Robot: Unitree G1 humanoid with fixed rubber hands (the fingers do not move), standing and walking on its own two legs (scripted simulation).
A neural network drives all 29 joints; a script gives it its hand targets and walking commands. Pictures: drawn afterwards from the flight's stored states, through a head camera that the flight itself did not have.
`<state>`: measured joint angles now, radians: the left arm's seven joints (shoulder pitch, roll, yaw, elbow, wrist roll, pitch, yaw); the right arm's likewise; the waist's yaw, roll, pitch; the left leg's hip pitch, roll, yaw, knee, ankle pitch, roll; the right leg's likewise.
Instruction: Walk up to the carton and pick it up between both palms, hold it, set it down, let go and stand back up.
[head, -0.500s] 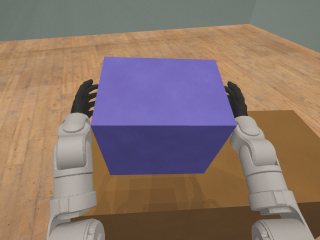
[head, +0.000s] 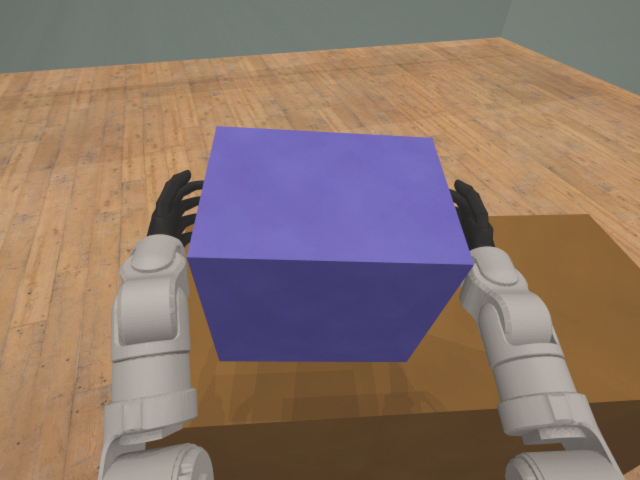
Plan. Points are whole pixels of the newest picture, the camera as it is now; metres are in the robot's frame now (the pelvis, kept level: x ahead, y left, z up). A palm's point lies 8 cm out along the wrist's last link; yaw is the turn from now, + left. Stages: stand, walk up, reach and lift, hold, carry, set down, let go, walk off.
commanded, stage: hold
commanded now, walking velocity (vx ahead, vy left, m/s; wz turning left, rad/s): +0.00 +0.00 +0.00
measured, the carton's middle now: (320, 255) +0.39 +0.01 +0.12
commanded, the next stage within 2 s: none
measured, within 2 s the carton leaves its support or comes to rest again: neither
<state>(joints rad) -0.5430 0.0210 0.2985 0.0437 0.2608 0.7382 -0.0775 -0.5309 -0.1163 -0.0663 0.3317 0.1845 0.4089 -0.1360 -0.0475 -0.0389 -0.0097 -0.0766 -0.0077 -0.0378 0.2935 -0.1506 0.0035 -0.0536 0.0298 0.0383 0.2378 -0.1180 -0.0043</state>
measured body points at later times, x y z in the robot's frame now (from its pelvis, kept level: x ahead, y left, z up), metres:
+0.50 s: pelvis -0.01 +0.00 +0.00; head -0.04 +0.02 +0.45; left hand +0.36 +0.19 +0.21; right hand +0.37 -0.17 +0.20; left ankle +0.01 +0.11 -0.75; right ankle +0.01 -0.12 -0.75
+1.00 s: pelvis +0.00 +0.00 +0.00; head -0.04 +0.02 +0.45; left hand +0.37 +0.19 +0.17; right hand +0.37 -0.17 +0.16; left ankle +0.01 +0.11 -0.75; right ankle +0.01 -0.12 -0.75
